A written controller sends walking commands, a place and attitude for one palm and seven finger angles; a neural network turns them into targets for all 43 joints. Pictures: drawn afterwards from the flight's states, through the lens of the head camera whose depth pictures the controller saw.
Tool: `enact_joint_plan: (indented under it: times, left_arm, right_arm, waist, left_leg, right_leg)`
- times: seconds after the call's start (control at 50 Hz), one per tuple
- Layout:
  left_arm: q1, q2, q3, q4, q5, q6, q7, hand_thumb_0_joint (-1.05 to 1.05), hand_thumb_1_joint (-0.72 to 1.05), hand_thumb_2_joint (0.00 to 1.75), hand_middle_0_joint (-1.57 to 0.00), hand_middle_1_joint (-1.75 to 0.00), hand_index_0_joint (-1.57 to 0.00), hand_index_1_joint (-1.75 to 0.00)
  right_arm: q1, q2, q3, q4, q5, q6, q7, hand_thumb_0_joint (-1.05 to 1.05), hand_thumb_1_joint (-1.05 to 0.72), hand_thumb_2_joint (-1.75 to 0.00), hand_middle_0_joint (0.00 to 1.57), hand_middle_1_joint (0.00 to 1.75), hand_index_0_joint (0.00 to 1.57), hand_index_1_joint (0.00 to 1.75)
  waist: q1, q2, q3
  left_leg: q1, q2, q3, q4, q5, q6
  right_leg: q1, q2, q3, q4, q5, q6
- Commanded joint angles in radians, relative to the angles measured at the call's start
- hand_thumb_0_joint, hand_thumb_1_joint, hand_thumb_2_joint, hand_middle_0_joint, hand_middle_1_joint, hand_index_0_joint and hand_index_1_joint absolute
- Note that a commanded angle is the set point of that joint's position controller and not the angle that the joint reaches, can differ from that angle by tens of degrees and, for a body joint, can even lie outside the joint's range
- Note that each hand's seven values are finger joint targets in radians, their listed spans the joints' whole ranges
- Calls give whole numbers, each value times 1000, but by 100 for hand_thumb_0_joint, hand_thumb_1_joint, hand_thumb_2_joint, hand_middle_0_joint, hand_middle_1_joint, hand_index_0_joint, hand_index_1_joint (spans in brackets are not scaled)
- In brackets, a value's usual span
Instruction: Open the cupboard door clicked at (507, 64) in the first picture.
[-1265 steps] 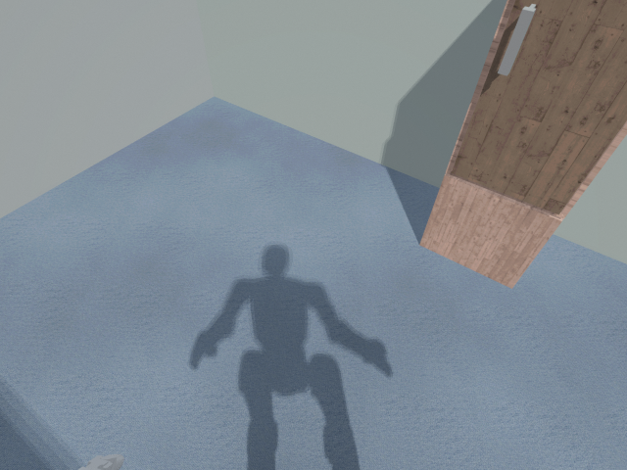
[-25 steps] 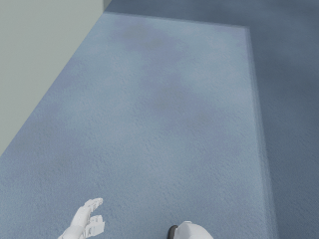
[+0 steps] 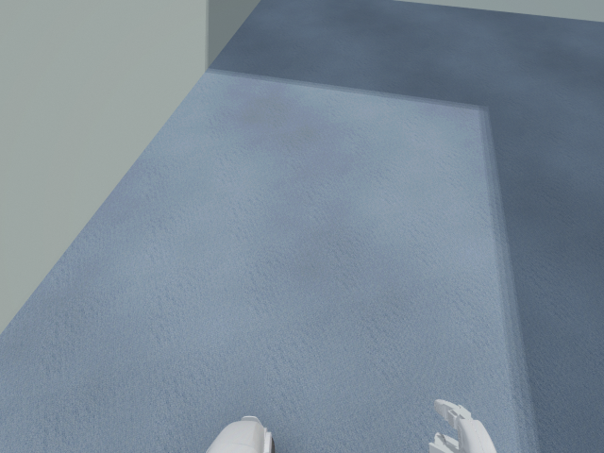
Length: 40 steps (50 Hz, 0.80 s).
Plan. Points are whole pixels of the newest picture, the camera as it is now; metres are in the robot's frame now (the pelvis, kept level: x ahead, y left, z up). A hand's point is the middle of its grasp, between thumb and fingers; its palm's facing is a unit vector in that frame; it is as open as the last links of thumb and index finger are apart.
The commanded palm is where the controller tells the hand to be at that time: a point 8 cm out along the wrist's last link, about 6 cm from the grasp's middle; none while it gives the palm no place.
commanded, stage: walk to a spot facing it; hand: left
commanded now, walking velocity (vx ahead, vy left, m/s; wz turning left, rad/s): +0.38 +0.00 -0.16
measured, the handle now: out of the picture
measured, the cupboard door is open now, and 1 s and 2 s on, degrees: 46 46 46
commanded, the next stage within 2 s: turn to face it in 0.36 s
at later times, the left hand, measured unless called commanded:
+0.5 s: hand (247, 293) +0.40 +0.16 -0.16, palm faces -0.17 -0.94 -0.29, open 7.3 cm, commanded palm none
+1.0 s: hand (256, 270) +0.46 +0.15 -0.18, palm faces +0.11 -0.97 -0.21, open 7.3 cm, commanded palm none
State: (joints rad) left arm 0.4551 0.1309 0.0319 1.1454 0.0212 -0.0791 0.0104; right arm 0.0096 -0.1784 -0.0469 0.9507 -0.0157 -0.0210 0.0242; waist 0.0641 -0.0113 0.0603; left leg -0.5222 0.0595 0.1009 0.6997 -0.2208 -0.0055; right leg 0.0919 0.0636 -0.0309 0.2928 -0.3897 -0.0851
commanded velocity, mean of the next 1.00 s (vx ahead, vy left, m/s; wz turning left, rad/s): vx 0.14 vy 0.00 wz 0.22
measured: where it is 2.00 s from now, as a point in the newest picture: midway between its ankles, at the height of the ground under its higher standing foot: (357, 376)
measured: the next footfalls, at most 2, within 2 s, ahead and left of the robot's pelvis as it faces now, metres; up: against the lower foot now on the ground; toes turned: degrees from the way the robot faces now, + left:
left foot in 0.06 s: +0.16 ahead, +0.12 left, +0.00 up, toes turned +6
right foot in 0.48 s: +0.34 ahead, -0.16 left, +0.00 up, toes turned -16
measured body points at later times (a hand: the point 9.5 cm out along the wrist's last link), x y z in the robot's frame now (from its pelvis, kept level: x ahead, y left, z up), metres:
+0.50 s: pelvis +0.25 -0.04 -0.01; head +0.29 -0.06 +0.43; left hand +0.41 +0.21 -0.14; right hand +0.10 -0.25 -0.16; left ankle +0.13 +0.11 -0.71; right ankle +0.30 -0.15 -0.74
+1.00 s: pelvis +0.39 -0.05 -0.01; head +0.44 -0.03 +0.44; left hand +0.46 +0.21 -0.16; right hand +0.49 -0.30 -0.14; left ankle +0.45 +0.05 -0.73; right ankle +0.35 -0.19 -0.65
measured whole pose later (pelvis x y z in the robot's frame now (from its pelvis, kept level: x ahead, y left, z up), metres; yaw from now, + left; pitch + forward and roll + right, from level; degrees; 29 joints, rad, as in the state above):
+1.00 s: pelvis +0.39 -0.05 -0.01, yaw +5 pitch +2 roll -1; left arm 0.15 0.21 0.08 0.97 0.02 0.03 0.01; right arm 0.17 -0.23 -0.06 0.93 -0.03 0.00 -0.01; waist -0.02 -0.02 0.07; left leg -0.43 0.01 0.08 0.61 -0.21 0.06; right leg -0.49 -0.07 -0.04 1.16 -0.45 0.06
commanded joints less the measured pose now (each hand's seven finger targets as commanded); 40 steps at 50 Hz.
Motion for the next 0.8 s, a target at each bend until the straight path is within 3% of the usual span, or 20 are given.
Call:
enact_joint_plan:
  times: [0.0, 0.02, 0.04, 0.06, 0.1, 0.16, 0.22, 0.28, 0.32, 0.38, 0.42, 0.44, 0.46, 0.48, 0.52, 0.56, 0.6, 0.72, 0.76, 0.78]
  left_arm:
    - [-15, 171, 32, -44, -12, -22, 12, 0, 90, 90, -20, -30, -20, -30]
    - [12, 122, 29, -68, -22, -22, 4, 0, 90, 90, -20, -30, -20, -30]
    - [-1, 87, 18, -100, -25, -32, -5, 0, 90, 90, -20, -30, -20, -30]
    - [-62, 108, 27, -112, -13, -26, 3, 0, 90, 90, -20, -30, -20, -30]
    - [-145, 87, 35, -126, 0, -2, -11, 0, 90, 90, -20, -30, -20, -30]
    - [-104, 18, 30, -122, 12, 39, -30, 0, 90, 90, -20, -30, -20, -30]
    - [-141, 4, 30, -139, 11, 53, -39, 0, 90, 90, -20, -30, -20, -30]
    - [-230, 29, 31, -160, 8, 53, -46, 0, 90, 90, -20, -30, -20, -30]
    - [-299, 52, 31, -178, 8, 55, -50, 0, 90, 90, -20, -30, -20, -30]
    - [-297, 92, 29, -182, 6, 48, -48, 0, 90, 90, -20, -30, -20, -30]
    - [-91, 155, 43, -116, 8, 32, -39, 0, 90, 90, -20, -30, -20, -30]
    - [57, 254, 71, -71, 13, 16, -23, 0, 90, 90, -20, -30, -20, -30]
    - [116, 334, 83, -57, -7, 15, -12, 0, 90, 90, -20, -30, -20, -30]
    - [69, 311, 78, -72, -16, 20, 0, 0, 90, 90, -20, -30, -20, -30]
    - [-83, 227, 48, -116, -12, 22, 14, 0, 90, 90, -20, -30, -20, -30]
    - [-181, 166, 21, -138, -7, 11, 15, 0, 90, 90, -20, -30, -20, -30]
    - [-236, 153, 17, -150, -6, 10, 13, 0, 90, 90, -20, -30, -20, -30]
    - [-249, 182, 50, -177, -2, 31, 18, 0, 90, 90, -20, -30, -20, -30]
    - [-251, 195, 57, -190, -4, 41, 17, 0, 90, 90, -20, -30, -20, -30]
    - [-254, 195, 56, -198, -5, 48, 16, 0, 90, 90, -20, -30, -20, -30]
  right_arm:
    - [294, -102, -23, 43, -13, -37, -28, 0, -90, -90, 20, 30, 20, 30]
    - [439, -204, -48, 74, -33, -44, -40, 0, -90, -90, 20, 30, 20, 30]
    - [537, -261, -57, 91, -26, -40, -43, 0, -90, -90, 20, 30, 20, 30]
    - [480, -234, -49, 82, -11, -37, -43, 0, -90, -90, 20, 30, 20, 30]
    - [345, -122, -25, 41, -14, -50, -48, 0, -90, -90, 20, 30, 20, 30]
    - [321, -75, -6, 60, -13, -72, -52, 0, -90, -90, 20, 30, 20, 30]
    - [335, -79, -12, 69, -15, -68, -43, 0, -90, -90, 20, 30, 20, 30]
    - [384, -100, -11, 94, -17, -57, -36, 0, -90, -90, 20, 30, 20, 30]
    - [431, -110, -5, 105, -19, -51, -36, 0, -90, -90, 20, 30, 20, 30]
    - [451, -141, -4, 121, -21, -40, -37, 0, -90, -90, 20, 30, 20, 30]
    - [429, -145, 2, 122, -8, -38, -35, 0, -90, -90, 20, 30, 20, 30]
    - [444, -106, 9, 109, 7, -42, -27, 0, -90, -90, 20, 30, 20, 30]
    - [457, -67, 10, 88, 18, -41, -35, 0, -90, -90, 20, 30, 20, 30]
    - [369, -94, 2, 70, 20, -30, -39, 0, -90, -90, 20, 30, 20, 30]
    - [328, -58, 6, 80, 15, -22, -43, 0, -90, -90, 20, 30, 20, 30]
    - [392, -7, 15, 114, 8, 5, -38, 0, -90, -90, 20, 30, 20, 30]
    - [431, 19, 16, 132, 8, 24, -31, 0, -90, -90, 20, 30, 20, 30]
    - [303, 0, 3, 48, 2, 31, -10, 0, -90, -90, 20, 30, 20, 30]
    - [322, -40, -7, 38, -6, 32, -7, 0, -90, -90, 20, 30, 20, 30]
    - [384, -86, -21, 39, -10, 30, -6, 0, -90, -90, 20, 30, 20, 30]
  waist:
    - [-191, -58, -110]
    - [-226, 89, -235]
    - [-220, 224, -289]
    - [-194, 94, -219]
    - [-132, 104, -15]
    - [-56, 96, 7]
    - [-39, 114, 16]
    - [-61, 150, 52]
    - [-81, 113, 77]
    - [-58, 116, 45]
    - [42, 50, -69]
    - [95, -140, -201]
    - [80, -300, -282]
    - [81, -237, -246]
    - [10, -89, -142]
    - [-68, -101, -75]
    - [-108, -117, -47]
    - [-90, -128, -37]
    - [-113, -100, -56]
    - [-146, -4, -101]
  left_leg:
    - [487, -50, 38, -181, 99, 63]
    - [762, 210, -294, -195, 154, 172]
    - [842, 441, -565, -305, 312, 295]
    - [695, 444, -530, -360, 181, 288]
    - [409, 374, -423, -472, -47, 215]
    - [317, 281, -177, -513, 83, 157]
    - [235, 223, -17, -537, 97, 130]
    - [270, 227, 18, -534, 87, 122]
    - [301, 233, 26, -524, 123, 119]
    - [389, 246, 55, -410, 316, 97]
    - [320, 185, 108, -119, 483, 51]
    - [108, 96, 159, 171, 269, 9]
    - [-79, -22, 98, 501, -408, -25]
    - [-118, 18, -44, 596, -397, -13]
    - [-101, 75, -108, 583, -251, -14]
    - [12, 83, -94, 436, -197, -22]
    - [81, 62, -46, 329, -140, -32]
    - [103, 26, 26, 42, -60, -23]
    - [204, -3, 42, -65, 12, -10]
    - [335, 12, -2, -136, 196, 9]
  right_leg:
    - [-213, -233, 81, 389, 1014, -17]
    - [-484, -131, 33, 676, 631, 28]
    - [-654, -24, 2, 1015, -102, 33]
    - [-716, -70, 71, 1124, -124, 22]
    - [-762, -152, 96, 1135, 22, 43]
    - [-708, -185, 68, 949, 95, 64]
    - [-591, -195, 3, 679, 177, 72]
    - [-564, -172, -52, 504, 236, 70]
    - [-556, -155, -70, 451, 256, 61]
    - [-470, -115, -106, 359, 190, 31]
    - [-144, -81, -108, 251, 218, -4]
    - [133, -292, 153, 195, 262, -70]
    - [256, -544, 493, 91, 507, -182]
    - [159, -537, 447, 79, 647, -186]
    - [-37, -471, 203, 92, 754, -134]
    - [-233, -426, 31, 36, 750, -75]
    - [-316, -386, -79, 17, 726, -49]
    - [-248, -393, -149, 127, 687, -11]
    - [-261, -387, -175, 237, 635, 21]
    - [-327, -362, -195, 383, 524, 56]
